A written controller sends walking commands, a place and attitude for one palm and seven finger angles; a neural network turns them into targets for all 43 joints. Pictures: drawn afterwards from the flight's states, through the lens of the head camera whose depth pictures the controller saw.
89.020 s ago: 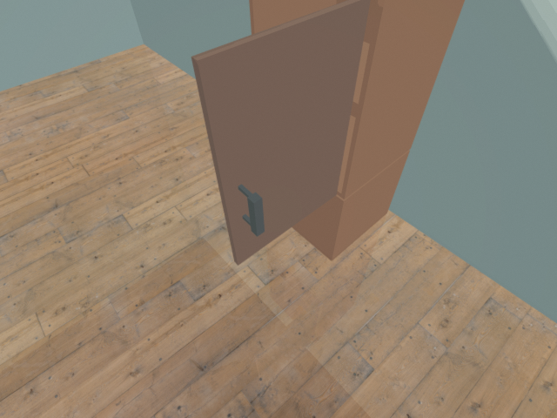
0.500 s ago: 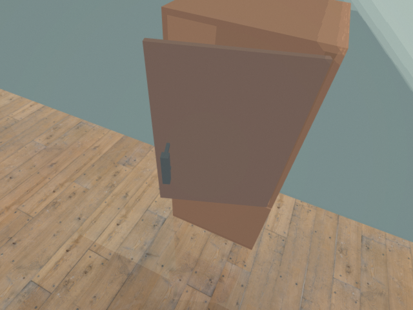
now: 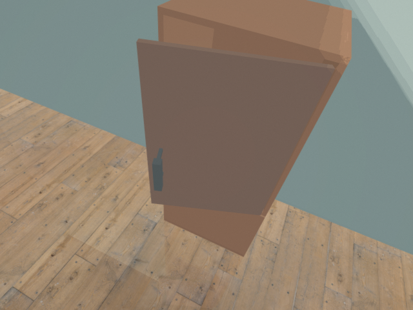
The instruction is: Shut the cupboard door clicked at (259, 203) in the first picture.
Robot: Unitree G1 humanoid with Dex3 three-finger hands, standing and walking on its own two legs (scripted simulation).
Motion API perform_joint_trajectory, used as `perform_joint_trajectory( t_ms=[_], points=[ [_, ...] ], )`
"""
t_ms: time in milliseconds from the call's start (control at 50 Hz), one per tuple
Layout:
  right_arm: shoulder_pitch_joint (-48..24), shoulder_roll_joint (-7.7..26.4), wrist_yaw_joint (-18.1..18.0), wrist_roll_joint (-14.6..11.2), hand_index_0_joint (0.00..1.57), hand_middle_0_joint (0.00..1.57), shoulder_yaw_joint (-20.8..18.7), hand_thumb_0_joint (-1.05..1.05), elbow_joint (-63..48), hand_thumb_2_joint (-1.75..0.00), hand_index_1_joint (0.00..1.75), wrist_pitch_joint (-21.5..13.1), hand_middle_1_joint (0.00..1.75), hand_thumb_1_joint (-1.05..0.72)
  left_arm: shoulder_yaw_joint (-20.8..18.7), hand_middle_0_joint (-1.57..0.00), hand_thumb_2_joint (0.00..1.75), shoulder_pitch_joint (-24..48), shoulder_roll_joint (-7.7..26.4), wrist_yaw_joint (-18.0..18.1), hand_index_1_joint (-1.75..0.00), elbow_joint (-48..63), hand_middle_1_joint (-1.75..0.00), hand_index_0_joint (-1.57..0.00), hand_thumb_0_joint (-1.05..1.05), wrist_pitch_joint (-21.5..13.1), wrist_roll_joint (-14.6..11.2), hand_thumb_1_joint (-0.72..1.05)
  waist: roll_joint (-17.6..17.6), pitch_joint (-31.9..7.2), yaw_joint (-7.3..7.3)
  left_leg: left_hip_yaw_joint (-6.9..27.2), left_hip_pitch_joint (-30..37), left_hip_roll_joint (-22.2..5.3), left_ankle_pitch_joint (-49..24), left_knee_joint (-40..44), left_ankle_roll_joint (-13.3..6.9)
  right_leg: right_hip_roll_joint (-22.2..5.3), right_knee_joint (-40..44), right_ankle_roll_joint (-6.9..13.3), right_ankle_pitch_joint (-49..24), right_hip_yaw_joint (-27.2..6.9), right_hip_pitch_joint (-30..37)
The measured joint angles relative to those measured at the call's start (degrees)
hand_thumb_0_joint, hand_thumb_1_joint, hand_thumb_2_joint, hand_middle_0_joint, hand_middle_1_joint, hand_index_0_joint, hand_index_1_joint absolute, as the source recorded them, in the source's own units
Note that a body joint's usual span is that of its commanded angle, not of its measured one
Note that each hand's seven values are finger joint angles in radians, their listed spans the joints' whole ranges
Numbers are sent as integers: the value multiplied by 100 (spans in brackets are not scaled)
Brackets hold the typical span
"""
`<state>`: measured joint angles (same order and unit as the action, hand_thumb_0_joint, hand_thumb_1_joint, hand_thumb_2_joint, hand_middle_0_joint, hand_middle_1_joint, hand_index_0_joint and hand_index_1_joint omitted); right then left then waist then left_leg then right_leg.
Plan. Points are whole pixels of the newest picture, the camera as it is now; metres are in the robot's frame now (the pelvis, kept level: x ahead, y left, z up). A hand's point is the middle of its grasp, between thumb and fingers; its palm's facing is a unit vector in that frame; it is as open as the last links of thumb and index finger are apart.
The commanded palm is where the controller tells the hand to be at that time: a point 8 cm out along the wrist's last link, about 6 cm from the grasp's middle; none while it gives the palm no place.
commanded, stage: shuffle to correct the standing spot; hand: left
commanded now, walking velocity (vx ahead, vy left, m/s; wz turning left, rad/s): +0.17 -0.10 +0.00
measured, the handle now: (159, 169) +0.51 +0.17 -0.10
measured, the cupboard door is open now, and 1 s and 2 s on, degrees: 20 20 20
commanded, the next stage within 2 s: come to a stop and stand still in 0.24 s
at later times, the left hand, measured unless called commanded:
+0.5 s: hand out of the picture +0.05 +0.11 -0.16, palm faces +0.06 -0.99 -0.16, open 7.4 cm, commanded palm none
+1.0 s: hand out of the picture +0.06 +0.13 -0.17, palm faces +0.03 -0.97 -0.24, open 7.4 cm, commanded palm none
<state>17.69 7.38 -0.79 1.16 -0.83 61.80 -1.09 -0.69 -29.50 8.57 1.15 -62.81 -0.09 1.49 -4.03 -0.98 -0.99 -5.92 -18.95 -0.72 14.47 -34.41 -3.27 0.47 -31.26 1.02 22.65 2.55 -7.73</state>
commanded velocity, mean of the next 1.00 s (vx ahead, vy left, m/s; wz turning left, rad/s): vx -0.01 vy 0.00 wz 0.00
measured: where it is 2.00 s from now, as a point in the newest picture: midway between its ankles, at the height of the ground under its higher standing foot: outside the picture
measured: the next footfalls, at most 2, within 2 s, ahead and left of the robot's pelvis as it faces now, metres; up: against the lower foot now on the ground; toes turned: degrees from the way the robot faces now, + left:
right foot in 0.30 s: +0.09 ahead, -0.17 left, +0.00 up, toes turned -8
left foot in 0.60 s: +0.11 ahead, +0.05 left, +0.00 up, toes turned +1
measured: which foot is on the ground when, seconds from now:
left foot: down 0.00-0.32, up 0.34-0.58, down 0.60-1.00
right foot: down 0.00-0.00, up 0.02-0.28, down 0.30-0.62, up 0.64-0.92, down 0.94-1.00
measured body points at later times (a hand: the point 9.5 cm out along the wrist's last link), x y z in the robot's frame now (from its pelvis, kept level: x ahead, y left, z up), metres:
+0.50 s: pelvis +0.06 -0.06 +0.01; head +0.07 -0.04 +0.46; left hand +0.05 +0.16 -0.15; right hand +0.06 -0.28 -0.14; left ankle +0.09 +0.05 -0.69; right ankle +0.05 -0.16 -0.73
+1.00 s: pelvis +0.03 -0.06 +0.00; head +0.05 -0.07 +0.45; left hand +0.06 +0.18 -0.15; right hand +0.12 -0.27 -0.15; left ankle +0.14 +0.03 -0.72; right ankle -0.01 -0.17 -0.73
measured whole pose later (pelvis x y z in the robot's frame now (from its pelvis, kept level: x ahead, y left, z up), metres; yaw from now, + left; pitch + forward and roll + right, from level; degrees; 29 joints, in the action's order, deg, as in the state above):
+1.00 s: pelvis +0.03 -0.06 +0.00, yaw -2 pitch -1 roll +0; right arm 7.7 7.7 -0.9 0.9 -3.2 56.6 2.3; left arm -2.3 -15.8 8.8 2.3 -57.0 1.1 2.0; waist 1.5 2.8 -1.1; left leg -6.5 -23.5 -0.7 11.3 -30.9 -1.9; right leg -2.0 -32.4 0.0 20.3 3.9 -11.6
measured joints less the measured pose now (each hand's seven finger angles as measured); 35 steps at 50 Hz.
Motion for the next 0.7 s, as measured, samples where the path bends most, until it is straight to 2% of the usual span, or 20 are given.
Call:
perform_joint_trajectory(
  t_ms=[100,140,200,280,320,360,400,440,520,580,600,640,700],
  points=[
    [17,-52,-78,22,20,20,-37,1,-77,-90,30,-142,30,-91,-9,-20,90,336,-93,-70,-30,11,-30,-19,1,86,64,90,18,77,83,-210,176,-41,-3,275,-38,-97,-1810,146,400,32,-989],
    [58,-70,-83,37,20,20,-43,1,-59,-90,30,-158,30,-91,-52,-20,90,593,-91,-97,-30,121,-30,-19,1,66,64,91,92,147,138,-189,276,-70,-124,510,-16,-179,-1954,130,299,78,-1301],
    [136,-72,-68,61,20,20,-72,1,24,-90,30,-109,30,-91,-114,-20,90,958,-94,-111,-30,322,-30,-19,1,13,45,91,230,206,191,-126,389,-135,-235,740,60,-316,-1425,85,-13,145,-1437],
    [261,-79,-33,71,20,20,-136,1,132,-90,30,6,30,-90,-207,-20,90,1167,66,-70,-30,410,-30,-19,3,-39,61,94,335,198,228,-66,414,-242,-42,533,206,-354,-287,26,-550,252,-1063],
    [330,-78,-14,58,20,20,-156,1,173,-90,30,61,30,-90,-239,-20,90,1191,126,-51,-30,437,-30,-19,3,-123,56,94,356,179,184,-5,283,-284,364,68,246,-316,51,6,-787,274,-872],
    [339,-51,29,52,20,20,-176,1,206,-90,30,164,30,-90,-240,-20,90,1188,101,-19,-30,447,-30,-19,2,-170,45,93,444,151,143,136,-43,-298,1033,-830,170,-248,-34,12,-770,393,-813],
    [283,-27,77,63,20,20,-188,1,195,-90,30,232,30,-91,-236,-20,90,1098,60,19,-30,445,-30,-19,2,-216,25,93,425,101,92,164,-423,-250,1050,-1706,141,-217,159,48,-745,462,-640],
    [169,-5,90,60,20,20,-180,1,123,-90,30,216,30,-91,-209,-20,90,995,2,59,-30,404,-30,-19,1,-219,22,92,363,91,71,115,-655,-228,785,-2003,178,-197,439,37,-830,479,-454],
    [-111,56,-14,19,20,20,-122,2,-37,-90,30,124,30,-92,-86,-20,90,895,-158,70,-30,288,-30,-19,1,-177,43,91,271,195,11,48,-541,-153,437,-998,343,-158,679,32,-865,471,-237],
    [-301,129,-50,-38,20,20,-99,2,-126,-90,30,108,30,-93,-32,-20,90,873,-270,70,-30,246,-30,-19,1,-115,17,91,272,323,-67,49,-178,-101,-87,31,408,-95,441,-18,-674,465,-237],
    [-354,133,-59,-48,20,20,-103,2,-159,-90,30,99,30,-93,-30,-20,90,867,-289,72,-30,245,-30,-19,1,-78,12,91,273,361,-74,45,-45,-102,-380,299,326,-73,274,-41,-562,471,-271],
    [-498,47,-95,-48,20,20,-104,2,-198,-90,30,107,30,-93,-57,-20,90,946,-243,95,-30,239,-30,-20,1,21,-9,90,64,469,-106,-27,7,8,-352,282,31,-194,2,-98,-375,417,-329],
    [-715,-22,-132,-38,20,20,-77,1,-327,-90,30,131,30,-93,-77,-20,90,1085,-185,133,-30,294,-30,-20,1,125,-28,90,-77,556,-179,-157,26,73,-284,339,-133,-281,-520,-105,203,255,-551]
  ],
)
